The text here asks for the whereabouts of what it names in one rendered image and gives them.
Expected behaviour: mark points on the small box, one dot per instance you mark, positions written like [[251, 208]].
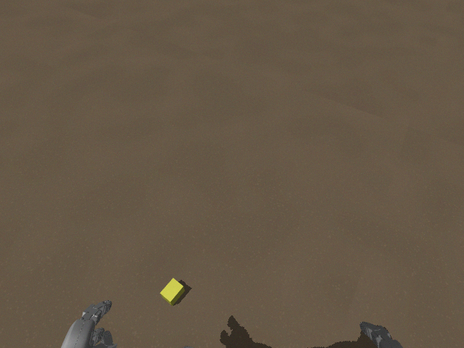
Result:
[[172, 291]]

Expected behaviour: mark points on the right robot hand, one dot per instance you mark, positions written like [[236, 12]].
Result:
[[380, 336]]

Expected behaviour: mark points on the left robot hand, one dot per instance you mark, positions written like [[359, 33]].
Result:
[[82, 334]]

